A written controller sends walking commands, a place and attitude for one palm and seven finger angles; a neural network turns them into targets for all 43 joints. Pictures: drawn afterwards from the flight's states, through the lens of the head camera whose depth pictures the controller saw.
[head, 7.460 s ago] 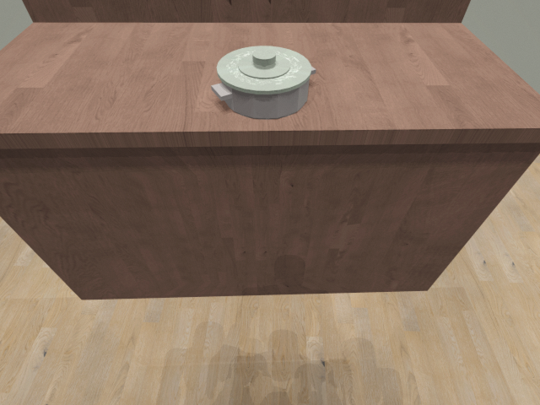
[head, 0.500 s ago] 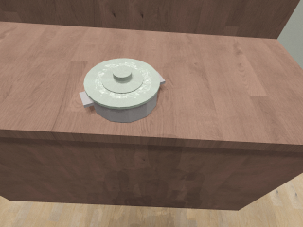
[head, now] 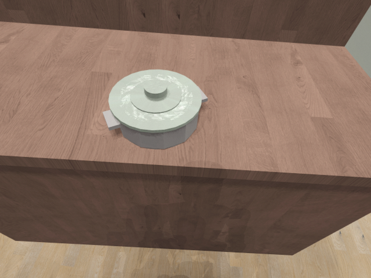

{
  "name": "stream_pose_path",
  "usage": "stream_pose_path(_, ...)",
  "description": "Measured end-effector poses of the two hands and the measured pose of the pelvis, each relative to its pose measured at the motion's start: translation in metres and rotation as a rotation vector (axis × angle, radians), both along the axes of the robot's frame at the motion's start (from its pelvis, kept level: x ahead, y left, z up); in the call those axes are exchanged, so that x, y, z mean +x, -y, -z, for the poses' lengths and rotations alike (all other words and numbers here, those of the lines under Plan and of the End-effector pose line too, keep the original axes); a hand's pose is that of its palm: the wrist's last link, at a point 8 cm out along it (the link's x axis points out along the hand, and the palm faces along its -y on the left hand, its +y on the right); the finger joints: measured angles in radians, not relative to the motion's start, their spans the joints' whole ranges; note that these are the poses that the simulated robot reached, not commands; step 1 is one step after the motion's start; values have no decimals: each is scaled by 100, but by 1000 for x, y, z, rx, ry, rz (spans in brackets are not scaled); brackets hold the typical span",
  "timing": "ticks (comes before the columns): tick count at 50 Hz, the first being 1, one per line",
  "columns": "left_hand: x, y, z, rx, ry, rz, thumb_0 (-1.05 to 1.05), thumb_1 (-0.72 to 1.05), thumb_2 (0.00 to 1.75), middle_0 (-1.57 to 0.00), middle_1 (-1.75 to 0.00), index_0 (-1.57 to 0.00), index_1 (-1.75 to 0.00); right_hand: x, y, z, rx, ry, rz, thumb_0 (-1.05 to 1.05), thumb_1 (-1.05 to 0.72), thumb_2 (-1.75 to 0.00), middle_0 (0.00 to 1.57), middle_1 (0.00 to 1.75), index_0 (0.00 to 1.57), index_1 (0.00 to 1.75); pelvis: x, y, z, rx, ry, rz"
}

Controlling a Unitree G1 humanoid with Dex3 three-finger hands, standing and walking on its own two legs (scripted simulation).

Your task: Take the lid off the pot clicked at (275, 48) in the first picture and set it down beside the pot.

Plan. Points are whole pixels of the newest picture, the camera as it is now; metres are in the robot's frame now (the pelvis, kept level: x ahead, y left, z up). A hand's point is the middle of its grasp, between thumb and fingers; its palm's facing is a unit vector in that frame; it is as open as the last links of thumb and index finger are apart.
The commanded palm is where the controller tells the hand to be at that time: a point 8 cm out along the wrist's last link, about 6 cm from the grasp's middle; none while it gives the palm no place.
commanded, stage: lift the closed hand beside the body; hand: left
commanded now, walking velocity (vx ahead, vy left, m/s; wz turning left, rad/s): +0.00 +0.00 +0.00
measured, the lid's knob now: (155, 88) +0.46 +0.11 +0.16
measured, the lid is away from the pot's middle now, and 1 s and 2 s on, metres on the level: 0.00 0.00 0.00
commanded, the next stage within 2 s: raise the hand higher, near the body in 0.66 s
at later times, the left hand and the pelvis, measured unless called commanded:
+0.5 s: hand out of the picture +0.11 +0.21 +0.02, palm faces +0.32 -0.87 -0.37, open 3.9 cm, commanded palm +0.06 +0.24 +0.07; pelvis -0.02 -0.03 +0.01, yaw +3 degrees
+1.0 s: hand (54, 242) +0.15 +0.21 +0.12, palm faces +0.31 -0.83 -0.47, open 3.1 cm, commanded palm +0.09 +0.24 +0.16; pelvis +0.00 -0.03 +0.01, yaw +0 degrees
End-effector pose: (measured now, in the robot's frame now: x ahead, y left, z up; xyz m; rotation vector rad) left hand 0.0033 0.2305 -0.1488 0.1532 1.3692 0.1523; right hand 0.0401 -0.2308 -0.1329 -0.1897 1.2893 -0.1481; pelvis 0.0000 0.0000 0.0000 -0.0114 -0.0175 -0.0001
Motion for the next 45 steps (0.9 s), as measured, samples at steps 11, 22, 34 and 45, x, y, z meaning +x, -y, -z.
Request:
stream_pose_path(11,114,-8,-115,170,717,-69,1,91,89,-31,-42,-31,-41,65,3,-30,42,381,-71,1,-91,-90,20,30,20,30,-1,6,-6,14,21,-38)
stream_pose_path(22,75,-13,-181,281,882,9,1,90,89,-72,-86,-72,-85,159,10,-91,40,713,-223,1,-91,-90,20,30,20,30,-16,29,-8,-3,23,-36)
stream_pose_path(34,86,-12,-239,388,1082,27,1,90,89,-118,-136,-118,-136,162,12,-83,28,662,-241,1,-91,-90,20,30,20,30,-7,41,-10,-3,44,-34)
stream_pose_path(45,103,-22,-285,490,1186,146,1,90,89,-129,-149,-129,-148,149,19,-69,28,609,-158,2,-90,-90,21,30,20,30,2,37,-10,-3,39,-6)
